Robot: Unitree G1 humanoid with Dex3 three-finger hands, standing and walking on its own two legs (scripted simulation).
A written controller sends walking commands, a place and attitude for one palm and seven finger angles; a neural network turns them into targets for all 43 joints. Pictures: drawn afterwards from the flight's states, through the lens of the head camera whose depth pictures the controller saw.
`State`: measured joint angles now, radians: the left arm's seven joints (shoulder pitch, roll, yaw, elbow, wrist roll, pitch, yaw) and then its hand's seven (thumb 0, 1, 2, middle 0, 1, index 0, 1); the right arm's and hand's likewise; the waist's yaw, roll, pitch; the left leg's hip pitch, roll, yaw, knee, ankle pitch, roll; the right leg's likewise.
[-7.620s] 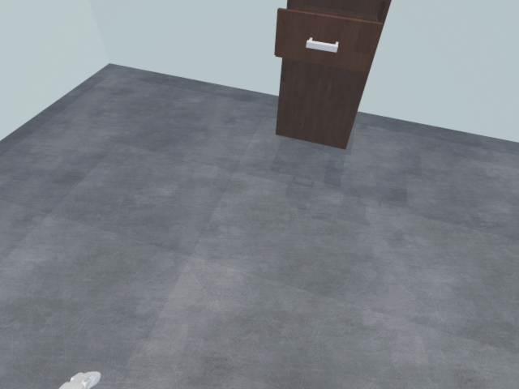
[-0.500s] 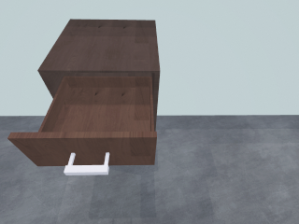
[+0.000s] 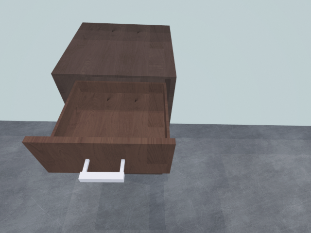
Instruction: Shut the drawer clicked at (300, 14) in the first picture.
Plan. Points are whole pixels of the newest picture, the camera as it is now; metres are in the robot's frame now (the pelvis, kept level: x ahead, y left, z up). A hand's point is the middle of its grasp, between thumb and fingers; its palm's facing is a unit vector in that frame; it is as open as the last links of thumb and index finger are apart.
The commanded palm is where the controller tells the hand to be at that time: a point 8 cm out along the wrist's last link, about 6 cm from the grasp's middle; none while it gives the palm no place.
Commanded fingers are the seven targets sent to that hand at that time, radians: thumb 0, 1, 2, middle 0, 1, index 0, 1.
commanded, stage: raise the hand and make a fist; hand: left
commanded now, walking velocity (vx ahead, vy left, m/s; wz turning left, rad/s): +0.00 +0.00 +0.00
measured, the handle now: (103, 169) +0.29 +0.18 -0.04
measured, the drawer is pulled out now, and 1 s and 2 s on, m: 0.29 0.27 0.27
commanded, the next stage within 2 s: bring the fist close to the handle in 1.82 s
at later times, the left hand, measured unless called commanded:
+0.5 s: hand out of the picture +0.13 +0.14 -0.03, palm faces +0.17 -0.98 -0.04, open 5.2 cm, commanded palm +0.10 +0.20 -0.02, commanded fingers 0.00 0.90 0.90 -0.80 -0.95 -0.80 -0.95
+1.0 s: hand (97, 231) +0.13 +0.14 +0.02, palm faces +0.11 -0.99 -0.04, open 3.1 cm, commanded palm +0.08 +0.19 +0.03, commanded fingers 0.00 0.90 0.90 -1.30 -1.49 -1.30 -1.49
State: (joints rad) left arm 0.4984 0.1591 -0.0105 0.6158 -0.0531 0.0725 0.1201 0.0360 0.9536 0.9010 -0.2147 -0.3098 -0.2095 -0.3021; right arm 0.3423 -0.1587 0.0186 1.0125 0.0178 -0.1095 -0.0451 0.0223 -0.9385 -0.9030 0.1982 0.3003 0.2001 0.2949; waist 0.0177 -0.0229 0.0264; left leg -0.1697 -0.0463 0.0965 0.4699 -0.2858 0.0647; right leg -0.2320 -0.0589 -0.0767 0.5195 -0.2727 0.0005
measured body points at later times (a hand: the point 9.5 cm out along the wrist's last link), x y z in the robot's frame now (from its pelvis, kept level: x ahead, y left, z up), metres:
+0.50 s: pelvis -0.03 -0.03 -0.09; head +0.01 -0.02 +0.36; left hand +0.11 +0.20 -0.02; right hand +0.22 -0.21 -0.13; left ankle -0.02 +0.07 -0.74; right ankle +0.01 -0.13 -0.74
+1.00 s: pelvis -0.01 -0.03 -0.06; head +0.03 -0.03 +0.39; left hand +0.12 +0.19 +0.02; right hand +0.19 -0.27 -0.12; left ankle -0.02 +0.07 -0.74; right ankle +0.01 -0.13 -0.74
